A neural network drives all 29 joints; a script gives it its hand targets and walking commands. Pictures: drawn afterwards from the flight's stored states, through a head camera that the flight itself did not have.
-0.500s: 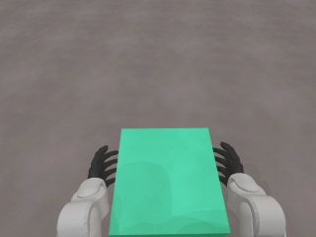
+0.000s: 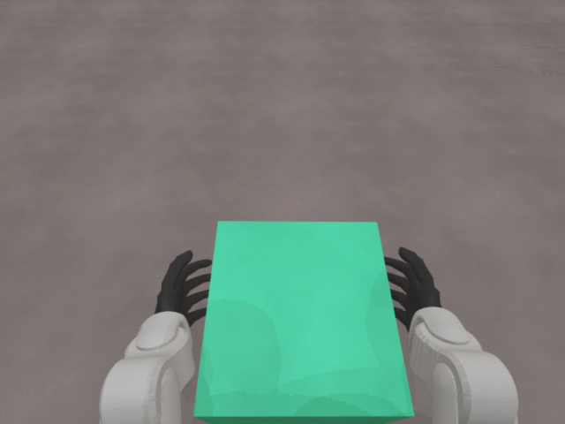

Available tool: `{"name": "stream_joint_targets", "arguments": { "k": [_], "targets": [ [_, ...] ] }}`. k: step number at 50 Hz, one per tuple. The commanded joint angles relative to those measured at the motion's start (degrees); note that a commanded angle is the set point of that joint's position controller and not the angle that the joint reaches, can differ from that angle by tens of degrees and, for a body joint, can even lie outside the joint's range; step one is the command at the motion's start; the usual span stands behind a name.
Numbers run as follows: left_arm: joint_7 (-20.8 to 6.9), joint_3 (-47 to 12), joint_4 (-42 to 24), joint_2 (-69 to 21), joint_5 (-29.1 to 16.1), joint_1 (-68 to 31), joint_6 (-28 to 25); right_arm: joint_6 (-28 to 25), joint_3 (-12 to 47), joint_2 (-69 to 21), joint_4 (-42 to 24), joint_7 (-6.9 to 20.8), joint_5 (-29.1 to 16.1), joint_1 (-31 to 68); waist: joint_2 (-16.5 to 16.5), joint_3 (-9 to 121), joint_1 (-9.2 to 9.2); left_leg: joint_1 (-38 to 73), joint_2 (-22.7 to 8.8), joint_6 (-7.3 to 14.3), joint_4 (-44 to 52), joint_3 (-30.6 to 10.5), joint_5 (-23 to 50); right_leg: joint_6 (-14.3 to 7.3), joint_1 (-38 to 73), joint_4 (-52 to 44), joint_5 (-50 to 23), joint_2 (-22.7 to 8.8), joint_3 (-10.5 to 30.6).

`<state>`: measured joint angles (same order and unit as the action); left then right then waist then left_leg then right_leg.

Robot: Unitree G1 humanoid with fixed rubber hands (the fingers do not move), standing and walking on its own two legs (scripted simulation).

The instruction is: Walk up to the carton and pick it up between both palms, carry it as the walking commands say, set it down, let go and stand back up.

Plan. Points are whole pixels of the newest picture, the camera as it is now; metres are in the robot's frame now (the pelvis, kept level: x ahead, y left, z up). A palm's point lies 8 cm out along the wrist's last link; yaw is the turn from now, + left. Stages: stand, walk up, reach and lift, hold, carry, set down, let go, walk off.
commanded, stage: carry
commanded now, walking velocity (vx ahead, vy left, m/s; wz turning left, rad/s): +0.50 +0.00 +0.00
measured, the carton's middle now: (295, 335) +0.24 -0.01 +0.01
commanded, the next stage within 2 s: none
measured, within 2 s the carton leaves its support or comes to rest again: neither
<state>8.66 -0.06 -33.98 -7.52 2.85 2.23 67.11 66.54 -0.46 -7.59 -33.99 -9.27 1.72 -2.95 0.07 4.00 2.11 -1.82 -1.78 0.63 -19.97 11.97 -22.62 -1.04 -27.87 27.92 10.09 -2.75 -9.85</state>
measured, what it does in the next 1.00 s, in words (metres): walks ahead: right foot, then left foot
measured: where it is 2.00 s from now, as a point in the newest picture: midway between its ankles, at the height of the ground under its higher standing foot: (263, 319)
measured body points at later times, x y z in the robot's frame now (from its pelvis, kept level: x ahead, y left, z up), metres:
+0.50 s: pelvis +0.31 +0.06 +0.01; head +0.32 +0.06 +0.46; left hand +0.56 +0.20 +0.09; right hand +0.55 -0.09 +0.09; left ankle +0.28 +0.13 -0.73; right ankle +0.23 -0.07 -0.66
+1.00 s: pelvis +0.58 +0.07 +0.00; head +0.60 +0.08 +0.45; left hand +0.82 +0.24 +0.08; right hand +0.84 -0.06 +0.08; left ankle +0.60 +0.16 -0.74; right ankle +0.55 -0.04 -0.73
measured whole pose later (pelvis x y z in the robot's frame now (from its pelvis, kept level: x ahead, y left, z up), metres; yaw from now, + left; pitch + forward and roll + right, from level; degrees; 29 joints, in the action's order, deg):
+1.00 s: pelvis +0.58 +0.07 +0.00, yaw +2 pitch +3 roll -1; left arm 8.4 0.8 -34.0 -7.5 2.3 2.0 66.0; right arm 65.5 0.1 -7.5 -33.1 -8.2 2.6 -1.9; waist 0.2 1.2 -1.6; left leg -19.5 -2.0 2.0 -28.0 8.7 -9.0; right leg 0.7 -14.2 29.2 17.7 -4.6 -11.1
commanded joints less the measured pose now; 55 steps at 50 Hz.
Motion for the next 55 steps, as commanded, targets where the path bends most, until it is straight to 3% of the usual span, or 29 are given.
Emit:
{"name": "stream_joint_targets", "arguments": {
  "k": [1, 2, 3, 4, 6, 8, 12, 16, 17, 18, 19, 20, 21, 23, 26, 31, 34, 35, 36, 37, 38, 40, 41, 44, 47, 48, 50, 51, 55],
  "targets": [
    [-5.8, -32.6, -3.5, -45.1, -14.0, -16.9, -0.7, -0.4, 35.7, -44.3, -6.1, 8.0, -16.7, 21.8, -4.0, 15.4, -3.65, -10.0, -6.9, 2.2, -17.4, 1.2, 42.8, -3.1, 30.1, -3.9, -4.2, 0.9, -0.4],
    [-5.5, -32.4, -3.5, -43.9, -13.7, -16.2, -0.7, 0.2, 36.5, -42.9, -7.5, 8.3, -17.2, 23.4, 5.1, 17.9, -4.71, -20.7, -3.3, 0.1, -33.0, 1.1, 32.8, -8.0, 36.9, -8.4, 2.7, -10.1, 18.6],
    [-5.5, -32.3, -2.4, -44.1, -14.3, -15.8, -0.5, 0.9, 36.7, -42.2, -6.9, 8.3, -16.5, 22.2, 17.4, 18.4, -4.06, -33.0, 3.6, -0.6, -47.8, -2.3, -0.5, -15.4, 42.4, -13.4, -7.3, -19.9, 35.5],
    [-5.7, -34.1, -4.3, -45.2, -16.0, -17.6, -0.5, 0.8, 36.0, -44.0, -5.7, 8.2, -16.3, 21.5, 11.1, 19.1, -3.3, -36.6, 0.6, 0.4, -56.4, -10.4, -4.5, -16.4, 42.0, -11.5, -12.1, -22.1, 34.9],
    [-6.6, -35.3, -5.9, -47.8, -16.9, -20.6, -1.1, 0.0, 36.2, -47.7, -4.4, 8.5, -16.5, 21.7, 1.0, 15.4, -3.47, -36.6, -3.5, 0.5, -51.5, -13.7, -1.5, -11.6, 35.7, -12.0, -11.2, -19.8, 26.3],
    [-7.6, -35.1, -4.7, -49.7, -18.0, -22.7, -1.3, -0.8, 35.0, -49.0, -3.4, 8.5, -15.2, 21.9, 3.4, 10.6, -2.98, -32.0, -4.0, 0.0, -34.0, -10.4, -2.4, -7.3, 28.6, -13.9, -9.0, -16.2, 16.5],
    [-8.3, -35.8, -4.6, -48.0, -19.1, -21.6, -1.7, -1.8, 33.8, -48.1, -3.2, 7.4, -13.0, 19.8, 9.9, 8.8, -3.26, -23.7, -0.1, 0.3, -12.8, -3.9, 4.7, -5.8, 25.1, -17.0, -5.5, -13.8, 9.1],
    [-7.6, -36.0, -6.4, -44.9, -17.9, -20.2, -1.1, -1.0, 34.4, -46.4, -4.1, 7.0, -13.6, 19.2, 5.6, 12.4, -2.41, -5.3, 2.0, 0.3, -0.8, 1.6, 16.3, -0.5, 21.8, -5.7, -8.6, -8.6, 0.6],
    [-7.4, -35.7, -6.5, -43.4, -17.3, -20.5, -0.5, -0.5, 34.3, -45.3, -3.6, 6.8, -13.6, 18.8, 3.4, 14.6, -1.23, 4.7, -0.5, 1.3, -1.7, -1.5, 15.1, 1.7, 15.7, 2.5, -8.4, -7.0, -1.5],
    [-7.4, -36.0, -7.0, -41.7, -17.2, -22.2, 0.4, -0.2, 32.8, -43.4, -2.3, 6.4, -13.0, 18.3, -6.8, 14.4, -0.05, 10.0, -10.1, 5.8, 2.4, -17.8, 10.3, 4.1, 5.2, 16.6, -2.2, -3.0, -2.7],
    [-7.5, -35.2, -5.8, -40.8, -16.9, -22.5, 1.2, 0.2, 32.0, -42.7, -0.5, 6.1, -12.8, 18.3, -17.0, 14.6, 0.47, 17.4, -18.7, 12.9, 5.8, -34.0, 10.5, 4.7, -9.2, 28.4, 16.0, 1.5, -1.5],
    [-7.7, -34.9, -4.7, -41.3, -16.5, -21.8, 1.3, 0.1, 33.4, -43.4, -2.6, 6.2, -13.5, 20.2, -12.8, 13.0, -0.02, 16.4, -22.6, 15.3, 5.4, -35.9, 19.0, 4.0, -15.1, 37.0, 20.9, -0.8, 4.8],
    [-7.9, -35.1, -4.9, -42.9, -17.0, -22.1, 1.0, -0.1, 34.0, -45.0, -4.0, 6.2, -13.6, 21.0, -6.8, 12.6, -0.19, 14.3, -22.3, 15.2, 3.5, -33.0, 28.0, 3.6, -15.9, 39.9, 19.9, -2.2, 7.5],
    [-7.7, -34.3, -3.5, -45.8, -16.4, -21.1, 0.5, -0.3, 35.2, -47.7, -5.0, 6.9, -15.0, 22.7, -1.5, 11.5, -0.69, 10.4, -20.4, 11.9, 5.3, -24.3, 30.4, 3.4, -13.7, 34.1, 13.4, -4.6, 9.0],
    [-6.7, -33.2, -2.6, -47.0, -14.7, -20.1, -0.5, -0.6, 35.3, -48.5, -5.4, 8.0, -16.7, 22.9, -6.1, 9.1, -1.05, 6.1, -15.3, 8.5, 7.0, -12.5, 33.0, 2.4, -7.9, 21.6, 9.0, -2.3, 5.1],
    [-5.3, -32.9, -3.9, -45.8, -13.5, -18.0, -1.2, -1.1, 35.0, -45.9, -6.1, 8.4, -17.1, 20.0, -9.6, 8.6, -0.48, 6.4, -11.2, 7.5, 4.4, -5.6, 41.5, 0.3, -1.8, 2.9, 2.4, 1.4, -1.6],
    [-5.3, -32.7, -4.0, -45.1, -13.2, -16.2, -1.0, -0.8, 35.8, -44.6, -6.6, 8.1, -16.9, 19.8, -6.9, 12.7, -2.1, -0.2, -7.4, 3.2, -9.8, 1.4, 54.1, -1.6, 17.8, -4.5, -9.4, 4.0, -5.6],
    [-5.4, -32.6, -4.2, -44.7, -13.2, -15.9, -0.9, -0.6, 35.7, -43.8, -6.7, 8.0, -16.9, 20.4, -5.9, 15.9, -3.25, -6.7, -6.5, 1.2, -18.9, 1.8, 49.0, -3.0, 28.1, -4.1, -12.7, 0.9, -2.6],
    [-5.3, -32.2, -4.1, -43.3, -13.0, -14.8, -0.8, -0.3, 36.0, -42.7, -7.6, 8.1, -17.4, 22.0, 1.6, 19.9, -4.38, -16.1, -3.6, -0.8, -33.0, 1.4, 34.6, -6.2, 37.2, -3.7, -25.8, -9.9, 11.2],
    [-5.3, -32.2, -3.2, -43.3, -13.5, -14.9, -0.8, 0.2, 36.5, -41.7, -7.4, 8.2, -16.8, 21.4, 15.1, 19.8, -4.03, -29.5, 4.0, -2.1, -47.6, -2.1, -1.7, -15.0, 42.9, -6.6, -46.8, -20.8, 27.6],
    [-5.6, -33.3, -4.4, -44.1, -15.2, -15.1, -0.8, 0.3, 36.3, -43.6, -5.6, 8.0, -16.5, 19.3, 11.1, 21.4, -3.04, -32.0, 1.4, -0.9, -54.6, -10.3, -7.0, -15.8, 43.3, -5.3, -48.6, -22.1, 27.1],
    [-6.7, -34.6, -5.9, -47.4, -16.3, -17.8, -1.6, -0.5, 36.7, -47.7, -5.6, 8.2, -16.8, 20.2, 2.7, 18.1, -3.17, -31.0, -2.4, -0.7, -46.4, -13.3, -4.1, -11.0, 37.5, -6.9, -45.4, -19.5, 18.6],
    [-7.2, -35.0, -6.3, -48.7, -17.1, -19.9, -1.9, -1.1, 36.7, -48.8, -6.0, 8.2, -16.8, 21.5, 2.6, 15.1, -2.91, -28.9, -3.7, -0.8, -34.6, -12.1, -3.6, -8.0, 33.6, -7.8, -41.0, -17.1, 14.0],
    [-8.3, -35.4, -5.9, -48.8, -17.9, -20.9, -2.3, -2.1, 35.3, -49.0, -5.1, 7.6, -14.7, 20.3, 9.4, 13.5, -2.88, -19.1, 0.0, -0.5, -16.1, -6.6, -0.8, -6.5, 26.4, -8.8, -37.9, -13.7, 6.9],
    [-8.4, -36.1, -6.3, -47.0, -17.9, -20.1, -2.2, -2.2, 34.6, -48.0, -5.1, 7.3, -14.0, 18.3, 7.4, 16.8, -1.9, -7.4, 0.9, 0.3, -1.1, -2.4, 17.8, -1.3, 22.7, -2.5, -24.5, -10.1, 1.5],
    [-8.2, -35.9, -6.2, -45.9, -17.3, -20.1, -1.9, -1.8, 34.8, -47.5, -5.5, 7.3, -14.0, 19.0, 5.8, 17.6, -1.79, -1.7, -2.0, 0.7, -1.2, -3.8, 23.5, 0.5, 18.3, -0.6, -18.3, -9.3, 1.5],
    [-8.1, -33.9, -3.2, -42.0, -15.4, -20.4, -0.7, -1.3, 31.5, -43.0, -0.8, 7.0, -11.9, 18.7, -3.8, 16.4, -2.29, 0.7, -12.5, 5.2, -6.2, -13.7, 53.4, 3.3, 11.5, 2.8, 1.7, -5.7, 2.7],
    [-8.1, -34.4, -3.9, -42.6, -15.7, -21.1, -0.3, -1.2, 32.3, -43.6, -1.8, 7.0, -12.5, 19.9, -6.2, 15.8, -2.32, 0.6, -13.5, 6.3, -6.9, -14.0, 59.6, 3.7, 11.6, 2.9, 5.6, -5.6, 3.2],
    [-7.8, -34.4, -2.2, -44.9, -16.1, -21.2, 0.2, -0.6, 32.8, -45.4, -1.9, 6.9, -13.2, 21.5, -5.3, 15.9, -2.1, -0.7, -10.1, 2.7, -9.9, -9.3, 65.9, 4.0, 16.2, 4.5, -7.3, -6.1, 2.1]
  ]
}}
